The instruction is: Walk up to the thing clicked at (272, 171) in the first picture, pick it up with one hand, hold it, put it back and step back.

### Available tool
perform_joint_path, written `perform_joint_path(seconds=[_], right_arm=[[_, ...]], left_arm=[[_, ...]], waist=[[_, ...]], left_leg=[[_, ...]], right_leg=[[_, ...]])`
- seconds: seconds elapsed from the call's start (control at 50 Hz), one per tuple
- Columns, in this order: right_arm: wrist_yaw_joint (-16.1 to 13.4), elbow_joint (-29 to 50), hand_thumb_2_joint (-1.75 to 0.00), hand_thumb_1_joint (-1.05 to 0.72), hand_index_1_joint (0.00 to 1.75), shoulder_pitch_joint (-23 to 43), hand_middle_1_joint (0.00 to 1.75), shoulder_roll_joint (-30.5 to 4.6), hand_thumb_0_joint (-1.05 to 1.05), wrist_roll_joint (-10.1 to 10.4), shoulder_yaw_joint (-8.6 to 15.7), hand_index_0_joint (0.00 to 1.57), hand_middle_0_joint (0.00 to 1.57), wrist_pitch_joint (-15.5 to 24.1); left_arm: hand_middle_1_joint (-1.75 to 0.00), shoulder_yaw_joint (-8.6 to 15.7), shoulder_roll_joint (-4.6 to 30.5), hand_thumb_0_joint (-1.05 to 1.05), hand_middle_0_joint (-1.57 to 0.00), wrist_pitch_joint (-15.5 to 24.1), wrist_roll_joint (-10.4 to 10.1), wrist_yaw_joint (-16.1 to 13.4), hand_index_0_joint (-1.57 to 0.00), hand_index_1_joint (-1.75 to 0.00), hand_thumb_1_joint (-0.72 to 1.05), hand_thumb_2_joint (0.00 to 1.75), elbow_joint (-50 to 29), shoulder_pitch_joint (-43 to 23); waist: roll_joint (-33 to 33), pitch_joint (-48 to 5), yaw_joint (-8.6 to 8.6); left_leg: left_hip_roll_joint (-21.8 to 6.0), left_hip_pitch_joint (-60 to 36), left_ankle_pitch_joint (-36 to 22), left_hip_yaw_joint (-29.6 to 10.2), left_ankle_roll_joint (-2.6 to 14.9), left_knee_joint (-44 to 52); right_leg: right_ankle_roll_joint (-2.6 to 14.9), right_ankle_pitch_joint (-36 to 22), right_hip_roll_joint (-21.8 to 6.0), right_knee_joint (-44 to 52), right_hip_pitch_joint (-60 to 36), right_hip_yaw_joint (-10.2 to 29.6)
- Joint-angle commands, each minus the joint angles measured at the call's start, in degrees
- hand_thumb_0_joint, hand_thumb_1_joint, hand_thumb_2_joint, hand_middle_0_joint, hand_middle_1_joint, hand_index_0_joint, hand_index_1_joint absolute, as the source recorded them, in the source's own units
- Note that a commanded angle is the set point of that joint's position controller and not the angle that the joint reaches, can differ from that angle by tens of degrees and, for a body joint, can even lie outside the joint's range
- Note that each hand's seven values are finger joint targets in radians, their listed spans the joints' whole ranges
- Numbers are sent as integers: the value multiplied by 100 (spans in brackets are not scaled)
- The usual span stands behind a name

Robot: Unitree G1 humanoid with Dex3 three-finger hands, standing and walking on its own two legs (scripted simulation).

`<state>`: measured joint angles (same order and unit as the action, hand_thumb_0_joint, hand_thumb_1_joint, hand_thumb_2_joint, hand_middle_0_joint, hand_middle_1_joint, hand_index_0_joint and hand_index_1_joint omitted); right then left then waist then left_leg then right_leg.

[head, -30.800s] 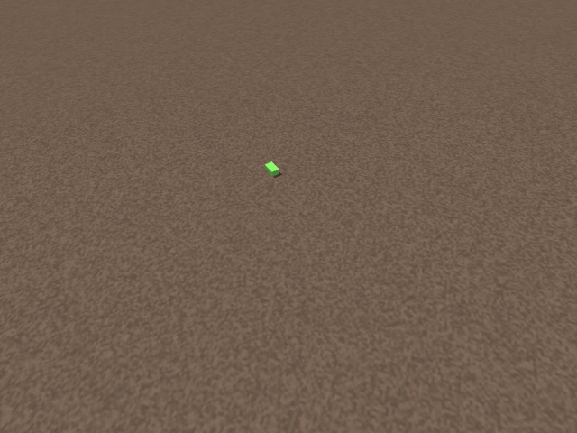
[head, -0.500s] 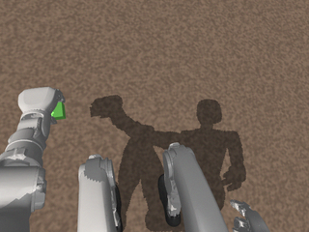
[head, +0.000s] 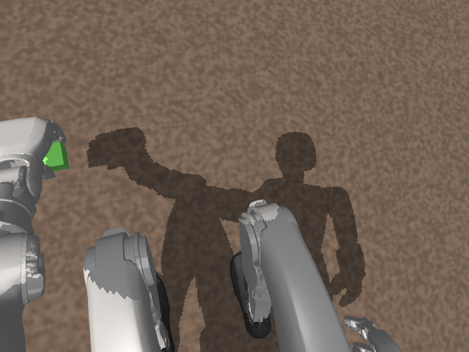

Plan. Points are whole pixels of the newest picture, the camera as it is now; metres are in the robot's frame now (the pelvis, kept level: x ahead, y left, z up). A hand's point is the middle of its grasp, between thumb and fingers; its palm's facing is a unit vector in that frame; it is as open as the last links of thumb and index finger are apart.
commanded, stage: crouch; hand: left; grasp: from above
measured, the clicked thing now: (42, 158) +0.47 +0.29 -0.20
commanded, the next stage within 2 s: lower in 0.22 s
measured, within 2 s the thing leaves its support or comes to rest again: rests again in 1.78 s
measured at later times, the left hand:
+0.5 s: hand (46, 164) +0.47 +0.28 -0.21, palm faces -0.46 -0.05 -0.88, open 7.3 cm
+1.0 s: hand (57, 168) +0.47 +0.29 -0.27, palm faces -0.46 -0.09 -0.89, open 7.3 cm
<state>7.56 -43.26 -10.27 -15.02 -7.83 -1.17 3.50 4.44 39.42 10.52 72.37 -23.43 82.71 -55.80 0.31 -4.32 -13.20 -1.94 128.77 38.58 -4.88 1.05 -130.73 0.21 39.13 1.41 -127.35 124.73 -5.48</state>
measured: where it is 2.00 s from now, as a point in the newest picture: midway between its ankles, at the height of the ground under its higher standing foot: (207, 321)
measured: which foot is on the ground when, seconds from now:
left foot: down 0.00-1.00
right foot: down 0.00-1.00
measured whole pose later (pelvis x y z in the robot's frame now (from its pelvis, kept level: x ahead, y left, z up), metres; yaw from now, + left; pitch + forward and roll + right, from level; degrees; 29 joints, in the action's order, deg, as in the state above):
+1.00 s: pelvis +0.00 +0.00 -0.06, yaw -5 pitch +31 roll -10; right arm 10.1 -41.4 -8.7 -16.9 -11.9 -8.9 6.9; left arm 8.9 50.4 12.7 74.7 -29.4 93.4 -58.2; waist -3.6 3.4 -18.0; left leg -2.2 136.6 39.6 -9.7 1.0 -143.9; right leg -0.2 38.6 2.4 -137.2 130.8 -9.7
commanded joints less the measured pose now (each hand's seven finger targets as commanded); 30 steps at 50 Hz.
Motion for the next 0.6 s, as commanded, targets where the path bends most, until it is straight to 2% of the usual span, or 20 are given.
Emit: perform_joint_path(seconds=[0.0, 0.06, 0.1, 0.12, 0.14, 0.16, 0.2, 0.22, 0.24, 0.28, 0.3, 0.34, 0.36, 0.4, 0.42, 0.44, 0.5, 0.54, 0.56, 0.58], right_arm=[[-89, 54, -90, -90, 30, -1206, 30, -1383, 0, -19, 332, 20, 20, 87], [-91, 49, -90, -90, 30, -1163, 30, -1410, 0, -20, 294, 20, 20, 70], [-83, 80, -90, -91, 30, -1066, 30, -1334, 0, -22, 206, 20, 20, 74], [-90, 49, -90, -90, 30, -1151, 30, -1424, 0, -25, 212, 20, 20, 77], [-96, 31, -90, -91, 30, -1191, 30, -1399, 0, -36, 215, 20, 20, 89], [-88, 20, -90, -91, 30, -1201, 30, -1408, 0, -37, 203, 20, 20, 89], [-69, 81, -90, -91, 30, -1208, 30, -1465, 0, -64, 189, 20, 20, 88], [-64, 52, -90, -91, 30, -1170, 30, -1433, 0, -47, 159, 20, 20, 85], [-67, 46, -90, -91, 30, -1157, 30, -1451, 0, -48, 156, 20, 20, 90], [-72, 43, -90, -91, 30, -1214, 30, -1486, 0, -55, 157, 20, 20, 98], [-60, 44, -90, -91, 30, -1192, 30, -1474, 0, -54, 145, 20, 20, 73], [-46, 84, -90, -91, 30, -1098, 30, -1475, 0, -33, 112, 20, 20, 56], [-32, 70, -90, -90, 30, -1143, 30, -1493, 0, -52, 108, 20, 20, 73], [-40, 86, -90, -91, 30, -1093, 30, -1538, 0, -58, 46, 20, 20, 96], [-41, 68, -90, -90, 30, -1142, 30, -1560, 0, -82, 54, 20, 20, 97], [-39, 85, -90, -91, 30, -1081, 30, -1564, 0, -76, 7, 20, 20, 104], [-18, 53, -90, -90, 30, -1170, 30, -1608, 0, -151, -10, 20, 20, 129], [-13, 114, -90, -90, 30, -1081, 30, -1577, 0, -173, -34, 20, 20, 138], [0, 100, -90, -90, 30, -1109, 30, -1596, 0, -192, -49, 20, 20, 140], [5, 85, -90, -91, 30, -1144, 30, -1610, 0, -208, -79, 20, 20, 156]], left_arm=[[-17, 176, 1535, 0, -120, 2, -55, -241, -122, -14, 84, 20, -749, -1975], [-13, 211, 1666, 0, -120, 21, -28, -256, -122, -11, 82, 19, -641, -2039], [-13, -3, 1368, 0, -119, -14, -64, -246, -120, -12, 80, 18, -244, -1830], [-12, 138, 1630, 0, -119, 18, -61, -262, -121, -11, 81, 18, -540, -2067], [-13, 258, 1892, 0, -120, 43, -52, -281, -122, -12, 82, 18, -763, -2198], [-13, 250, 1852, 0, -120, 17, -28, -264, -122, -12, 81, 18, -576, -1991], [-13, 214, 1755, 0, -122, 3, -8, -249, -124, -12, 85, 17, -497, -1921], [-12, 41, 1504, 0, -122, -13, -70, -223, -123, -10, 84, 16, -363, -1892], [-12, 50, 1541, 0, -121, 9, -77, -215, -123, -10, 83, 15, -468, -1947], [-10, 233, 1878, 0, -122, 31, -77, -226, -123, -8, 83, 14, -736, -2059], [-10, 200, 1891, 0, -123, 19, -5, -218, -125, -9, 85, 14, -688, -1964], [-8, 30, 1528, 0, -125, -28, -56, -213, -125, -8, 84, 16, -267, -1758], [-10, 50, 1551, 0, -124, -4, -100, -219, -125, -9, 84, 18, -396, -1894], [-6, -14, 1574, 0, -123, 8, -57, -239, -124, -6, 81, 14, -252, -1990], [-6, 80, 1739, 0, -123, 69, -36, -261, -123, -6, 80, 15, -445, -2173], [-6, 72, 1745, 0, -122, 57, -8, -281, -123, -5, 80, 13, -223, -1988], [-9, 317, 2011, 0, -125, 134, 66, -408, -125, -9, 85, 18, -223, -1991], [-9, 230, 1865, 0, -126, 155, 86, -457, -127, -9, 86, 18, -174, -1974], [-11, 250, 1930, 0, -126, 181, 88, -494, -127, -10, 87, 18, -185, -2088], [-13, 378, 2096, 0, -125, 171, 100, -534, -126, -12, 86, 19, -60, -1977]], waist=[[1458, -3956, -78], [1509, -3937, -59], [1365, -3684, -119], [1332, -3749, -141], [1499, -3862, -56], [1531, -3862, -26], [1413, -3784, -164], [1364, -3627, -184], [1450, -3628, -208], [1636, -3879, -101], [1681, -3951, -62], [1528, -3669, -142], [1511, -3513, -262], [1592, -3358, -298], [1570, -3470, -340], [1603, -3409, -246], [1735, -3435, -321], [1662, -3444, -330], [1755, -3408, -412], [1665, -3376, -374]], left_leg=[[138, -2908, -849, 227, 88, 1187], [126, -2766, -759, 203, 80, 1112], [140, -2486, -620, 231, 99, 1054], [126, -2523, -643, 179, 103, 1036], [133, -2589, -799, 236, 97, 981], [124, -2622, -876, 245, 89, 952], [105, -2564, -984, 215, 102, 857], [103, -2515, -845, 196, 103, 855], [110, -2500, -804, 173, 94, 869], [94, -2647, -980, 172, 76, 814], [94, -2638, -1039, 192, 68, 799], [100, -2493, -891, 153, 69, 817], [93, -2446, -868, 111, 70, 773], [88, -2452, -828, 38, 56, 738], [82, -2458, -878, 23, 59, 700], [92, -2493, -831, 16, 46, 697], [90, -2451, -988, 68, 44, 550], [98, -2384, -901, 80, 56, 508], [86, -2312, -919, 90, 61, 449], [83, -2265, -927, 85, 70, 422]], right_leg=[[191, -1193, 189, 1334, -1858, -220], [205, -1100, 211, 1215, -1757, -255], [197, -979, 246, 1228, -1763, -258], [186, -1013, 232, 1185, -1713, -299], [193, -1155, 238, 1148, -1864, -268], [191, -1219, 230, 1107, -1873, -272], [166, -1373, 245, 1061, -1851, -313], [173, -1237, 240, 1073, -1689, -320], [183, -1208, 249, 1038, -1633, -343], [183, -1367, 241, 973, -1779, -355], [188, -1409, 261, 942, -1863, -354], [187, -1265, 260, 913, -1633, -383], [187, -1277, 252, 870, -1507, -420], [206, -1235, 239, 769, -1302, -460], [197, -1307, 261, 749, -1376, -485], [202, -1233, 244, 719, -1301, -481], [182, -1391, 254, 632, -1431, -502], [184, -1318, 279, 645, -1389, -509], [169, -1364, 289, 655, -1458, -510], [159, -1366, 291, 649, -1487, -511]])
